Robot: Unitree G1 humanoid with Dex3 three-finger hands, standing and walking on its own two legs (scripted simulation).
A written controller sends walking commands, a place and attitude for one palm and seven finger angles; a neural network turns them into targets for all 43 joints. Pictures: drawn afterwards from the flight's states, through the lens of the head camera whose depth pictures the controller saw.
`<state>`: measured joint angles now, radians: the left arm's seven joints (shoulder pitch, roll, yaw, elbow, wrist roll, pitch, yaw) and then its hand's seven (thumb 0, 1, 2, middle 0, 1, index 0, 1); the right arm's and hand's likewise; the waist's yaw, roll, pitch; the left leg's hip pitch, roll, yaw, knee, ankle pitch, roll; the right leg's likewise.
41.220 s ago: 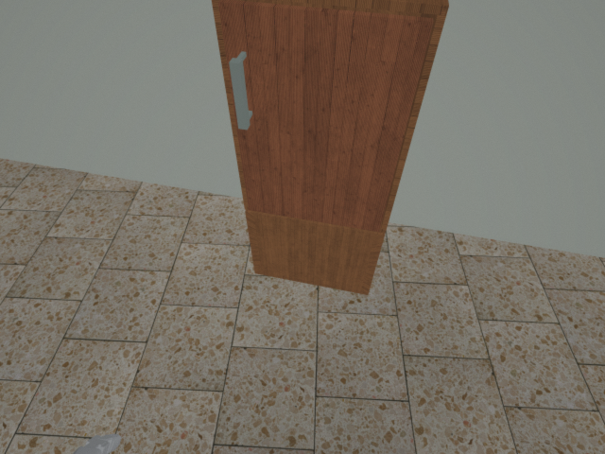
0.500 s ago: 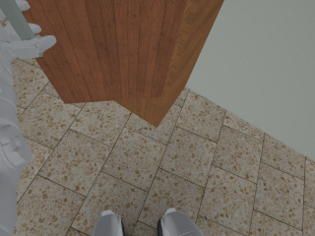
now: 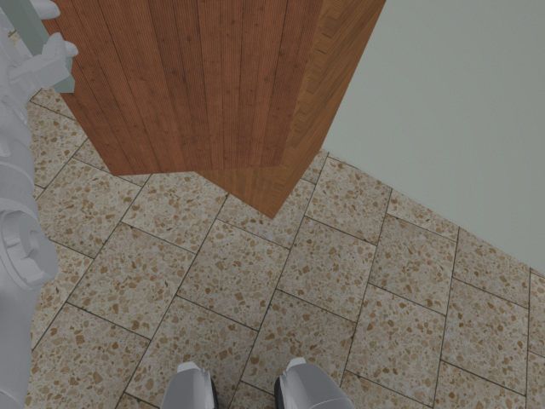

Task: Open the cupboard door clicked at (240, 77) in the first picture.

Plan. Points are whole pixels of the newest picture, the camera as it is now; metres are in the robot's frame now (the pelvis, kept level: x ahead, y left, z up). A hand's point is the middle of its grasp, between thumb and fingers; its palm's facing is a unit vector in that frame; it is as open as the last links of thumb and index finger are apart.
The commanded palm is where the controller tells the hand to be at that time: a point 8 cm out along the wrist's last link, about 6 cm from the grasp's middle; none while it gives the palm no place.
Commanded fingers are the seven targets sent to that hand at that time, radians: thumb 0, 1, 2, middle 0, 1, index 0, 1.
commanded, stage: pull the door open along its arc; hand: left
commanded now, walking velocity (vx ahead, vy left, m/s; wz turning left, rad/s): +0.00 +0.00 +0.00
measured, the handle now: (40, 28) +0.62 +0.22 +0.12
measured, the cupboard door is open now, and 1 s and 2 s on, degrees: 40 59 82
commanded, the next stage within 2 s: open thumb and fingers to let go in 1.70 s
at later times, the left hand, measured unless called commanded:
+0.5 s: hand (69, 123) +0.47 +0.18 +0.11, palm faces +0.04 -1.00 +0.02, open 6.0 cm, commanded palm +0.41 +0.23 +0.11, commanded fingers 0.00 0.90 0.90 -0.40 -1.35 -0.40 -1.35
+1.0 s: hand (96, 132) +0.45 +0.15 +0.11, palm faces +0.50 -0.87 +0.00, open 5.7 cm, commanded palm +0.41 +0.19 +0.11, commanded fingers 0.00 0.90 0.90 -0.40 -1.35 -0.40 -1.35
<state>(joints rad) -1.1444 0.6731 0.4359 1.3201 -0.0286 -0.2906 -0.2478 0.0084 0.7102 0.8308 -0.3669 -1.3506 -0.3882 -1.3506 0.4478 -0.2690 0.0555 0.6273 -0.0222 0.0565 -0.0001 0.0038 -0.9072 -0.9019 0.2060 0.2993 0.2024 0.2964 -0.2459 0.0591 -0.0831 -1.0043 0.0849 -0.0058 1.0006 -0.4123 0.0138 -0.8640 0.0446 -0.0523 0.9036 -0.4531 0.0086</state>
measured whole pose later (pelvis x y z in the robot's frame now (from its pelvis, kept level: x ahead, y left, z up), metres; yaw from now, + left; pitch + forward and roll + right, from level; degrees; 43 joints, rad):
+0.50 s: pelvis +0.02 +0.00 +0.02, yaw -1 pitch +17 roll -3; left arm -0.53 0.34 0.33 0.70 -0.19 -0.25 -0.16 0.00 0.71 0.74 -0.34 -1.34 -0.33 -1.32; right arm 0.42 -0.26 0.00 0.57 0.02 0.08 0.03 0.01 -0.91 -0.90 0.20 0.30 0.20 0.30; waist -0.12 0.05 -0.14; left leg -0.76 0.08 0.05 0.87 -0.41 0.01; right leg -0.65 0.03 0.00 0.80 -0.45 0.01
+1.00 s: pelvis -0.01 -0.03 +0.01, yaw +4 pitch +15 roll -1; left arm -0.76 0.17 0.31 1.00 0.01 -0.37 0.41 -0.02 0.73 0.85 -0.36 -1.35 -0.35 -1.34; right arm 0.32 -0.21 0.00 0.72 -0.06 0.01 0.01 0.01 -0.91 -0.90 0.20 0.30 0.20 0.30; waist -0.10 0.05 -0.12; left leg -0.79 0.06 -0.02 0.90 -0.36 -0.03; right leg -0.68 0.02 -0.07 0.89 -0.46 -0.03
